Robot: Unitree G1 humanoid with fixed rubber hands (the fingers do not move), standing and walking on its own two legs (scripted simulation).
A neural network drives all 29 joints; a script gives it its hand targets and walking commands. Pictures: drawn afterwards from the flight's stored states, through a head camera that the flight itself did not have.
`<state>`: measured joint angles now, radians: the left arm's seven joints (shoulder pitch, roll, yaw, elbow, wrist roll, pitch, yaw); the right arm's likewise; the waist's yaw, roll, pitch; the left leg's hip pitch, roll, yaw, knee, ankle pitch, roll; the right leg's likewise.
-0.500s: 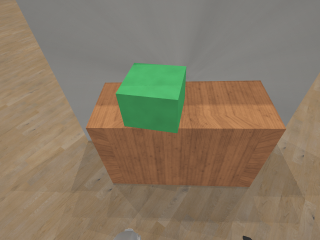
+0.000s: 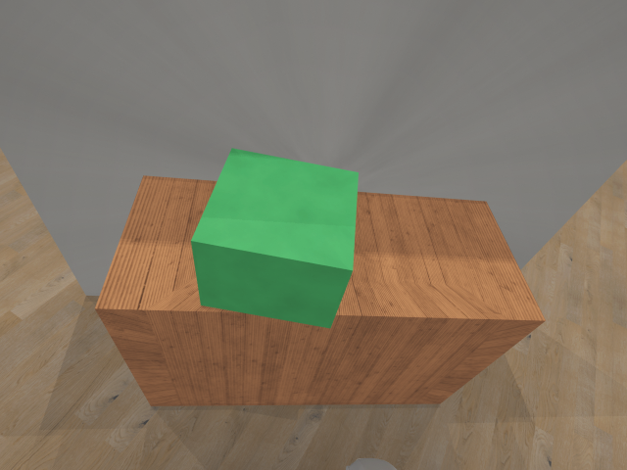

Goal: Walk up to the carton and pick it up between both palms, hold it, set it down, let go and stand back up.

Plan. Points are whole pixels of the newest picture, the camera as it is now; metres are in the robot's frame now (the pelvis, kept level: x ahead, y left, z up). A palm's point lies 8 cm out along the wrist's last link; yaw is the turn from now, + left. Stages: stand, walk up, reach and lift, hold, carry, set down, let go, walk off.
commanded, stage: walk up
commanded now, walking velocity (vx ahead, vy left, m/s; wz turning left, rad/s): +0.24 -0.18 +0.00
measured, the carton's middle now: (280, 237) +0.56 +0.03 -0.10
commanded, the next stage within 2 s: none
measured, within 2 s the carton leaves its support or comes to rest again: neither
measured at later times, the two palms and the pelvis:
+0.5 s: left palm out of the picture +0.05 +0.10 -0.13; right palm out of the picture +0.01 -0.34 -0.17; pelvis +0.02 -0.12 +0.00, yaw -1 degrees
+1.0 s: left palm out of the picture -0.04 +0.06 -0.15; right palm out of the picture -0.07 -0.33 -0.16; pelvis -0.01 -0.14 -0.01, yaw -1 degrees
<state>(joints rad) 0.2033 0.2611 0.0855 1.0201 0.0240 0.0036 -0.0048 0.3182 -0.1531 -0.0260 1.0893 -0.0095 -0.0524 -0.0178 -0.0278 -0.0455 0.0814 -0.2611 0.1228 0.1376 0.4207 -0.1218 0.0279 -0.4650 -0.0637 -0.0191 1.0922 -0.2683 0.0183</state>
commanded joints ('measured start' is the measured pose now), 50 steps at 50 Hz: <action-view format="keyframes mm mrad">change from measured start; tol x16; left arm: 1 151 -42 -16 25 6 40 -27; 7 -7 -1 -24 -22 14 21 -38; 50 195 -55 -71 121 -16 2 45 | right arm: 1 20 -145 -30 -52 -9 -12 0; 50 129 -3 12 133 -1 61 -15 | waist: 1 55 289 -5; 10 4 376 -68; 16 -2 -304 -95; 34 -31 -8 -38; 37 37 237 5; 50 25 11 70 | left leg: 1 -108 197 -151 -279 -136 29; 11 -71 131 -102 -175 -434 85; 12 -68 93 -64 -74 40 52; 13 -30 59 -48 20 135 18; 16 -2 -38 -61 240 -463 -30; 23 -55 -69 -140 398 -284 -12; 30 -5 -87 -135 162 -347 -22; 34 136 -58 -141 -100 -92 2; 50 -5 -58 -146 -133 -326 24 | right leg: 1 57 -25 -1 -64 116 21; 7 -6 -50 -26 -338 23 56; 10 223 40 -139 -497 -142 55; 15 398 -271 212 -835 680 -1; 18 160 -190 131 -917 83 -85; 22 323 -165 103 -823 543 -39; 34 224 -162 235 -898 -59 -106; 50 242 -64 146 -909 -204 -60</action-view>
